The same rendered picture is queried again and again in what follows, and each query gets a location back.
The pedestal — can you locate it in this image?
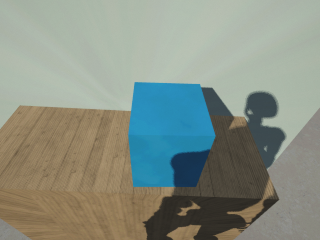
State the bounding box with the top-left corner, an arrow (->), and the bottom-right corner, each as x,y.
0,105 -> 279,240

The carton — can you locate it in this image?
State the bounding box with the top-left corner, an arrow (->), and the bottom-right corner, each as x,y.
128,82 -> 216,187

